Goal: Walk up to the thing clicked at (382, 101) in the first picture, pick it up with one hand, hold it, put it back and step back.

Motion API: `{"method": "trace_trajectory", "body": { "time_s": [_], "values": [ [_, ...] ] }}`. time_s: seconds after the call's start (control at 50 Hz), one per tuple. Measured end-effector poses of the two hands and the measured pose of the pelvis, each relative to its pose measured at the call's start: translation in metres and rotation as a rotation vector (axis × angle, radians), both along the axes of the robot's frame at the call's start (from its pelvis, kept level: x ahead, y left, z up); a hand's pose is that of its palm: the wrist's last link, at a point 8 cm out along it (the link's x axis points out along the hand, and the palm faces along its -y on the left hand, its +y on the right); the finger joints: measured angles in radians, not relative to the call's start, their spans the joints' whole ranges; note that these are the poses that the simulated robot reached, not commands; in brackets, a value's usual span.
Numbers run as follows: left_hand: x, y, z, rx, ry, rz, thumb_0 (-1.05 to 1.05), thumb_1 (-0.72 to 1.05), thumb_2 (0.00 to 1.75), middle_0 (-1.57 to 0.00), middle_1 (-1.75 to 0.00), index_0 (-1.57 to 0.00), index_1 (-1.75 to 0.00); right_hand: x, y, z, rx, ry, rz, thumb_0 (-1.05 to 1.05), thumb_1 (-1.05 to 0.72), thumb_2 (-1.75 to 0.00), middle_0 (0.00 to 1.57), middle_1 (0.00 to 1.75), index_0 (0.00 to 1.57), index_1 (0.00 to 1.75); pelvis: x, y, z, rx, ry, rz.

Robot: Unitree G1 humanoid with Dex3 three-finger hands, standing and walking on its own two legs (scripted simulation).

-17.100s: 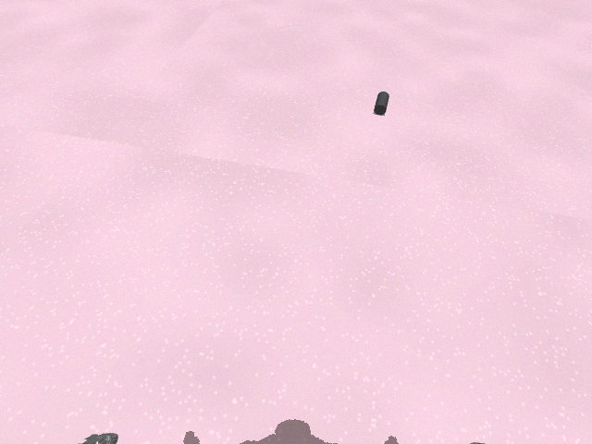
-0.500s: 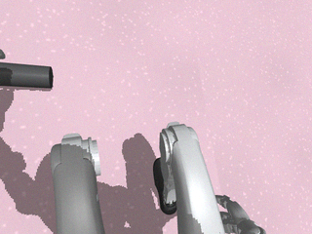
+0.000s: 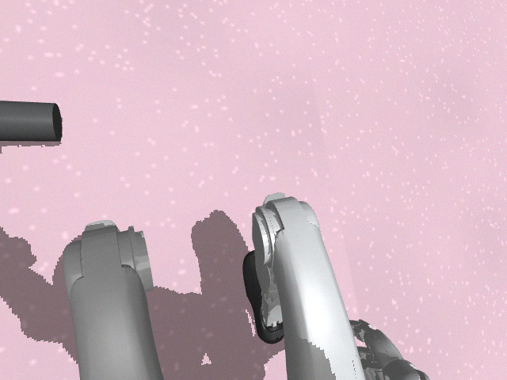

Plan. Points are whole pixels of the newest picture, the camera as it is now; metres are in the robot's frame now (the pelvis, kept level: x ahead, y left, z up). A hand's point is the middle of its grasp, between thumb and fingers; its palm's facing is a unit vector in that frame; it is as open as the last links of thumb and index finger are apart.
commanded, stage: rise first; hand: left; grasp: from above
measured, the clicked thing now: (7, 121) +0.51 +0.34 -0.29
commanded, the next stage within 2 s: approach in 1.02 s
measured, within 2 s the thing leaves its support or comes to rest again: neither
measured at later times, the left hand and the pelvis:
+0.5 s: hand out of the picture +0.45 +0.38 -0.17, palm faces -0.47 -0.07 -0.88, open 14.0 cm; pelvis +0.00 +0.01 +0.00, yaw -1 degrees
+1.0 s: hand out of the picture +0.45 +0.38 -0.17, palm faces -0.46 -0.05 -0.89, open 13.9 cm; pelvis -0.01 +0.01 -0.01, yaw -2 degrees
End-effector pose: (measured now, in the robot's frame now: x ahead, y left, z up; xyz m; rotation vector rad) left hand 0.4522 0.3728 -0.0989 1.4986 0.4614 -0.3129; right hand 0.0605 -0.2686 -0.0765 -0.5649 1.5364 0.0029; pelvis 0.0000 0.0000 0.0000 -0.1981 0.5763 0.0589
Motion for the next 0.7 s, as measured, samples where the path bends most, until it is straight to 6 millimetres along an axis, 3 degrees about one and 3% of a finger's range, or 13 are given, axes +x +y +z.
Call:
{"method": "trace_trajectory", "body": {
  "time_s": [0.3, 0.7],
  "values": [
    [0.001, 0.004, -0.008, -0.013, -0.006, -0.002, 0.00, -0.50, 0.97, -0.08, -1.03, -0.10, -1.02, 0.007, -0.001, 0.004, -0.022, -0.007, 0.024, 0.00, -0.92, -0.90, 0.20, 0.30, 0.20, 0.30, -0.002, 0.002, -0.002, -0.011, -0.014, -0.004],
    [0.003, 0.004, -0.015, -0.021, 0.003, -0.020, 0.00, -0.49, 0.96, -0.09, -1.05, -0.11, -1.03, -0.010, 0.009, 0.006, -0.017, -0.002, 0.013, 0.00, -0.92, -0.90, 0.20, 0.30, 0.20, 0.30, -0.006, 0.007, -0.007, -0.028, -0.035, -0.009]
  ]
}}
